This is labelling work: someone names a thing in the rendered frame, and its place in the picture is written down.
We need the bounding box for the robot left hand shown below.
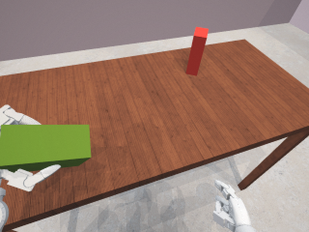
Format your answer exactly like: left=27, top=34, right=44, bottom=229
left=0, top=104, right=61, bottom=192

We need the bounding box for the sponge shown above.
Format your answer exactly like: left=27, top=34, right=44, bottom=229
left=0, top=125, right=92, bottom=173

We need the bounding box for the robot right hand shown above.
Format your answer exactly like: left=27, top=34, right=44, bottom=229
left=213, top=180, right=252, bottom=232

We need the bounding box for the table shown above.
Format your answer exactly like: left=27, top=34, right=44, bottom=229
left=0, top=39, right=309, bottom=232

